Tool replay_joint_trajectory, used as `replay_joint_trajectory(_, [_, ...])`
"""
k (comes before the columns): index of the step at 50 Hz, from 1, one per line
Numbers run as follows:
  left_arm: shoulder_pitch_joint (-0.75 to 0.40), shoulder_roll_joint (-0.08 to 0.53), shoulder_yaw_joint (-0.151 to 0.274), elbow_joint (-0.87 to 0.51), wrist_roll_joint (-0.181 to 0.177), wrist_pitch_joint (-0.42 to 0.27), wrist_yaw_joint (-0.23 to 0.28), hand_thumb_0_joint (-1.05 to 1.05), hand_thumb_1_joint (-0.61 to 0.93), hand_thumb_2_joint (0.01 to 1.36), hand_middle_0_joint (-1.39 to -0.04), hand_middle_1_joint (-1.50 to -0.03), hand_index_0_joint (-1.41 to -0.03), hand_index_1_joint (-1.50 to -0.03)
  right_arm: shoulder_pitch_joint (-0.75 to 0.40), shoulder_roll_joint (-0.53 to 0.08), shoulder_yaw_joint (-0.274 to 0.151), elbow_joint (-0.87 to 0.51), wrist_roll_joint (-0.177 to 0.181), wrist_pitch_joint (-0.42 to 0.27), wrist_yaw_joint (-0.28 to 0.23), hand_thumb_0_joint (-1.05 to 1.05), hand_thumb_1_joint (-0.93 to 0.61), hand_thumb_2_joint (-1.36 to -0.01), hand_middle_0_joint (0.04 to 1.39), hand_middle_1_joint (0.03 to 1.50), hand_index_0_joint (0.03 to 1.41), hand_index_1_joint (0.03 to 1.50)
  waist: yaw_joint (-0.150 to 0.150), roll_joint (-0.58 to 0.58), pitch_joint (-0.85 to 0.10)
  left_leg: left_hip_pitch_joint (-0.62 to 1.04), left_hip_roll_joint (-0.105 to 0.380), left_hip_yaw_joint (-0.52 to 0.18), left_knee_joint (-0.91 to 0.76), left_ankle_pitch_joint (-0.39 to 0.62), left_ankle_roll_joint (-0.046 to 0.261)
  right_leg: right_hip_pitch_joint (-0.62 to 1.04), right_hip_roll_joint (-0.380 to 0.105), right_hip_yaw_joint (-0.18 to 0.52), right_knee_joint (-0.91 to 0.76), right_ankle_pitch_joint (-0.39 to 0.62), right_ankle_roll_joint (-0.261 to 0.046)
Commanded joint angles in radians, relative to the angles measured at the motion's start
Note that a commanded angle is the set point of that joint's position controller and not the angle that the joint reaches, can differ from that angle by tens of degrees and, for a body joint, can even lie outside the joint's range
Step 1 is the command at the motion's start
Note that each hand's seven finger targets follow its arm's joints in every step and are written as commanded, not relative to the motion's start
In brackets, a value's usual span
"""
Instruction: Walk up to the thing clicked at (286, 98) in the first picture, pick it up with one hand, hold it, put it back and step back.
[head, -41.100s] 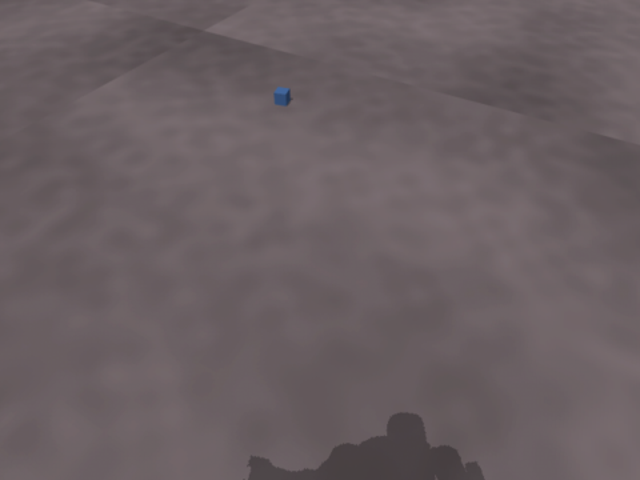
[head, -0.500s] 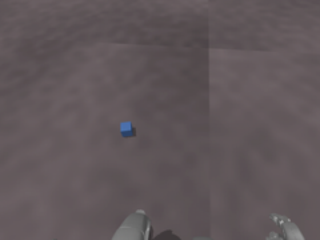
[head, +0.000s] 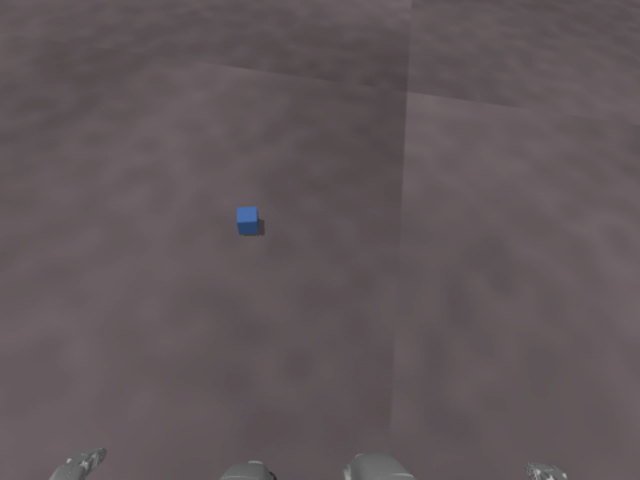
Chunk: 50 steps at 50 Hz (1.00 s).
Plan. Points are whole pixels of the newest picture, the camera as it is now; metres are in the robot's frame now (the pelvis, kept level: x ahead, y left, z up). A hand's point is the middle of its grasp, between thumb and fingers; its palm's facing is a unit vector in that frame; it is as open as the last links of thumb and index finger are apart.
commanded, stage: step back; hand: left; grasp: from above
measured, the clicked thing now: (247, 220) +1.03 +0.27 -0.73
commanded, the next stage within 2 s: stand in 1.00 s
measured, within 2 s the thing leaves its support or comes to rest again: neither
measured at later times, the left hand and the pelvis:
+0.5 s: hand out of the picture -0.01 +0.28 -0.15, palm faces +0.04 -0.91 -0.41, open 7.4 cm; pelvis -0.04 +0.00 +0.00, yaw +1 degrees
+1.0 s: hand out of the picture +0.10 +0.24 -0.15, palm faces +0.02 -0.92 -0.39, open 7.4 cm; pelvis +0.00 -0.02 -0.01, yaw +1 degrees
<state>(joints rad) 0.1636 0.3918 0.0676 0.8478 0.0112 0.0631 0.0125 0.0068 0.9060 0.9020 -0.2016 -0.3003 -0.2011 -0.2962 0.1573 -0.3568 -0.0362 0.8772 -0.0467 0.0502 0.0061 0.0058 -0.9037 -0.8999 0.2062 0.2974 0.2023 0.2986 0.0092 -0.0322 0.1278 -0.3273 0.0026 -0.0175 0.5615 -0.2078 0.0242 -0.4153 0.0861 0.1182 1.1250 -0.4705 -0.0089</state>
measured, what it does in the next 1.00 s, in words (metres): steps on the spot: right foot, then left foot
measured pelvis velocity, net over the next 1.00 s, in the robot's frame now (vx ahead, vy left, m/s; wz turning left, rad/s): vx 0.00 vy -0.02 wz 0.02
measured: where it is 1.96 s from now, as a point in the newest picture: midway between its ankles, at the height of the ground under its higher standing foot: outside the picture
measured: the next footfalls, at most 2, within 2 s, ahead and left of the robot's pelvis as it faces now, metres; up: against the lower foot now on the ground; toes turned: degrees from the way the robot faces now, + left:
right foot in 0.10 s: -0.05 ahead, -0.13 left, +0.00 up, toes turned -1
left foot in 0.46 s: +0.02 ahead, +0.11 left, +0.00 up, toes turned +1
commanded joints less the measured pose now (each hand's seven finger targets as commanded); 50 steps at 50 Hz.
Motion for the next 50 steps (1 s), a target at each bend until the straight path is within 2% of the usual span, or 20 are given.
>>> replay_joint_trajectory(1, [0.035, 0.178, 0.045, -0.036, 0.010, -0.055, -0.008, 0.000, 0.900, 0.900, -0.200, -0.300, -0.200, -0.300, -0.007, -0.258, -0.083, -0.077, -0.002, -0.038, -0.012, 0.000, -0.900, -0.900, 0.200, 0.300, 0.200, 0.300, -0.041, 0.217, -0.173, 0.226, 0.198, -0.230, -0.213, -0.326, 0.175, 0.015, -0.051, -0.065, -0.389, -0.093, 0.031])
replay_joint_trajectory(3, [0.097, 0.177, 0.047, 0.013, 0.013, -0.074, -0.006, 0.000, 0.900, 0.900, -0.200, -0.300, -0.200, -0.300, -0.006, -0.284, -0.092, -0.073, -0.006, -0.024, -0.008, 0.000, -0.900, -0.900, 0.200, 0.300, 0.200, 0.300, -0.019, 0.239, -0.193, 0.168, 0.215, -0.215, -0.181, -0.341, 0.173, 0.170, -0.060, -0.103, -0.644, -0.095, 0.002])
replay_joint_trajectory(5, [0.179, 0.177, 0.059, 0.090, 0.029, -0.094, 0.002, 0.000, 0.900, 0.900, -0.200, -0.300, -0.200, -0.300, -0.019, -0.252, -0.086, -0.066, 0.000, -0.010, -0.004, 0.000, -0.900, -0.900, 0.200, 0.300, 0.200, 0.300, 0.025, 0.136, -0.171, 0.027, 0.144, -0.115, -0.012, -0.308, 0.105, 0.356, -0.048, -0.083, -0.874, 0.101, -0.035])
replay_joint_trajectory(7, [0.096, 0.303, 0.093, 0.042, 0.056, -0.100, 0.008, 0.000, 0.900, 0.900, -0.200, -0.300, -0.200, -0.300, -0.057, -0.159, -0.055, -0.099, 0.009, -0.022, -0.003, 0.000, -0.900, -0.900, 0.200, 0.300, 0.200, 0.300, 0.040, -0.129, -0.046, -0.341, -0.044, -0.026, 0.242, -0.346, -0.029, 0.281, -0.368, 0.444, -0.948, -0.359, -0.160])
replay_joint_trajectory(8, [0.013, 0.374, 0.100, 0.017, 0.057, -0.096, 0.009, 0.000, 0.900, 0.900, -0.200, -0.300, -0.200, -0.300, -0.099, -0.237, -0.081, -0.081, 0.005, -0.028, -0.016, 0.000, -0.900, -0.900, 0.200, 0.300, 0.200, 0.300, 0.056, -0.148, 0.061, -0.190, 0.023, -0.157, 0.335, -0.325, -0.041, -0.058, -0.510, 0.574, -0.994, -0.546, -0.254])
replay_joint_trajectory(9, [-0.077, 0.325, 0.085, -0.005, 0.048, -0.104, 0.008, 0.000, 0.900, 0.900, -0.200, -0.300, -0.200, -0.300, -0.075, -0.273, -0.095, -0.060, 0.018, -0.033, -0.007, 0.000, -0.900, -0.900, 0.200, 0.300, 0.200, 0.300, -0.006, -0.092, 0.129, -0.072, 0.050, -0.174, 0.378, -0.255, -0.035, -0.179, -0.480, 0.480, -0.982, -0.516, -0.231])
replay_joint_trajectory(12, [-0.019, 0.220, 0.067, 0.031, 0.034, -0.121, 0.007, 0.000, 0.900, 0.900, -0.200, -0.300, -0.200, -0.300, -0.012, -0.198, -0.067, -0.018, 0.024, -0.053, 0.006, 0.000, -0.900, -0.900, 0.200, 0.300, 0.200, 0.300, -0.016, -0.052, 0.043, -0.199, -0.033, -0.111, 0.310, -0.146, -0.037, 0.194, -0.276, 0.135, -0.870, 0.078, -0.133])
replay_joint_trajectory(17, [0.100, 0.274, 0.090, 0.039, 0.038, -0.115, -0.011, 0.000, 0.900, 0.900, -0.200, -0.300, -0.200, -0.300, -0.055, -0.218, -0.071, -0.034, 0.013, -0.073, 0.017, 0.000, -0.900, -0.900, 0.200, 0.300, 0.200, 0.300, 0.069, -0.159, 0.010, -0.192, 0.003, -0.024, 0.156, -0.221, -0.051, 0.300, -0.326, 0.137, -0.865, -0.056, -0.164])
replay_joint_trajectory(22, [0.065, 0.223, 0.056, 0.016, 0.014, -0.096, -0.014, 0.000, 0.900, 0.900, -0.200, -0.300, -0.200, -0.300, 0.058, -0.180, -0.077, 0.018, 0.014, -0.106, 0.006, 0.000, -0.900, -0.900, 0.200, 0.300, 0.200, 0.300, -0.003, -0.079, -0.116, 0.137, -0.044, 0.072, -0.185, 0.001, -0.007, 0.285, -0.282, -0.034, -0.571, 0.550, -0.117])
replay_joint_trajectory(23, [0.084, 0.181, 0.038, 0.010, 0.010, -0.095, -0.015, 0.000, 0.900, 0.900, -0.200, -0.300, -0.200, -0.300, 0.126, -0.214, -0.094, 0.037, 0.012, -0.114, -0.003, 0.000, -0.900, -0.900, 0.200, 0.300, 0.200, 0.300, -0.027, 0.006, -0.190, 0.302, -0.001, -0.005, -0.203, 0.046, 0.017, 0.217, -0.214, -0.098, -0.381, 0.580, -0.080])
replay_joint_trajectory(25, [0.062, 0.130, 0.025, -0.017, 0.002, -0.087, -0.012, 0.000, 0.900, 0.900, -0.200, -0.300, -0.200, -0.300, 0.185, -0.359, -0.126, 0.027, 0.003, -0.120, -0.015, 0.000, -0.900, -0.900, 0.200, 0.300, 0.200, 0.300, -0.048, 0.215, -0.197, 0.420, 0.358, -0.540, -0.282, -0.113, 0.196, -0.166, -0.062, -0.122, -0.118, -0.069, -0.031])
replay_joint_trajectory(26, [0.029, 0.214, 0.042, -0.002, 0.015, -0.080, -0.006, 0.000, 0.900, 0.900, -0.200, -0.300, -0.200, -0.300, 0.178, -0.364, -0.132, 0.034, 0.023, -0.114, -0.011, 0.000, -0.900, -0.900, 0.200, 0.300, 0.200, 0.300, -0.063, 0.138, -0.144, 0.278, 0.397, -0.555, -0.291, -0.210, 0.254, -0.112, -0.119, -0.025, -0.079, -0.129, -0.041])
replay_joint_trajectory(30, [0.089, 0.199, 0.040, 0.031, 0.005, -0.086, -0.025, 0.000, 0.900, 0.900, -0.200, -0.300, -0.200, -0.300, 0.060, -0.261, -0.092, -0.006, 0.021, -0.116, -0.015, 0.000, -0.900, -0.900, 0.200, 0.300, 0.200, 0.300, 0.006, 0.126, -0.045, 0.169, 0.236, -0.224, -0.273, -0.066, 0.162, -0.098, -0.149, -0.037, -0.159, 0.046, -0.031])
replay_joint_trajectory(35, [0.059, 0.156, 0.033, 0.058, -0.005, -0.092, -0.021, 0.000, 0.900, 0.900, -0.200, -0.300, -0.200, -0.300, -0.005, -0.241, -0.074, -0.013, 0.015, -0.097, -0.012, 0.000, -0.900, -0.900, 0.200, 0.300, 0.200, 0.300, -0.003, 0.245, -0.050, 0.027, 0.208, -0.105, -0.213, 0.109, 0.151, 0.116, -0.135, -0.140, -0.426, 0.150, 0.011])
replay_joint_trajectory(38, [0.109, 0.168, 0.046, 0.112, 0.003, -0.103, -0.002, 0.000, 0.900, 0.900, -0.200, -0.300, -0.200, -0.300, -0.054, -0.216, -0.057, -0.015, 0.034, -0.066, -0.012, 0.000, -0.900, -0.900, 0.200, 0.300, 0.200, 0.300, 0.044, 0.187, -0.110, -0.068, 0.162, -0.061, -0.035, 0.049, 0.097, 0.327, -0.087, -0.171, -0.607, 0.303, 0.009])
replay_joint_trajectory(40, [0.083, 0.240, 0.062, 0.103, 0.020, -0.114, 0.010, 0.000, 0.900, 0.900, -0.200, -0.300, -0.200, -0.300, -0.026, -0.147, -0.032, -0.014, 0.046, -0.056, -0.015, 0.000, -0.900, -0.900, 0.200, 0.300, 0.200, 0.300, 0.036, -0.029, -0.142, -0.150, 0.056, -0.012, 0.136, -0.126, 0.018, 0.369, -0.226, 0.058, -0.711, 0.336, -0.032])
replay_joint_trajectory(41, [0.035, 0.291, 0.065, 0.080, 0.022, -0.120, 0.011, 0.000, 0.900, 0.900, -0.200, -0.300, -0.200, -0.300, 0.015, -0.121, -0.021, -0.008, 0.047, -0.048, -0.021, 0.000, -0.900, -0.900, 0.200, 0.300, 0.200, 0.300, 0.015, -0.141, -0.135, -0.126, -0.014, -0.031, 0.237, -0.290, -0.018, 0.236, -0.411, 0.315, -0.844, 0.188, -0.117])
replay_joint_trajectory(42, [-0.067, 0.319, 0.063, 0.059, 0.019, -0.114, 0.010, 0.000, 0.900, 0.900, -0.200, -0.300, -0.200, -0.300, 0.036, -0.189, -0.048, 0.033, 0.044, -0.036, -0.027, 0.000, -0.900, -0.900, 0.200, 0.300, 0.200, 0.300, 0.005, -0.131, -0.107, 0.014, 0.006, -0.054, 0.334, -0.395, -0.027, 0.035, -0.482, 0.374, -0.863, 0.054, -0.225])
replay_joint_trajectory(47, [-0.101, 0.248, 0.054, 0.068, 0.021, -0.109, 0.011, 0.000, 0.900, 0.900, -0.200, -0.300, -0.200, -0.300, 0.056, -0.194, -0.045, 0.091, 0.040, -0.048, -0.018, 0.000, -0.900, -0.900, 0.200, 0.300, 0.200, 0.300, 0.000, -0.138, -0.150, 0.001, 0.012, -0.011, 0.211, -0.286, -0.016, 0.150, -0.365, 0.134, -0.725, 0.278, -0.161])
replay_joint_trajectory(50, [-0.085, 0.206, 0.026, 0.098, -0.004, -0.094, 0.002, 0.000, 0.900, 0.900, -0.200, -0.300, -0.200, -0.300, 0.084, -0.166, -0.042, 0.097, 0.034, -0.079, -0.020, 0.000, -0.900, -0.900, 0.200, 0.300, 0.200, 0.300, -0.042, -0.142, -0.209, 0.201, 0.025, -0.020, -0.222, -0.066, -0.010, 0.172, -0.276, 0.028, -0.617, 0.473, -0.097])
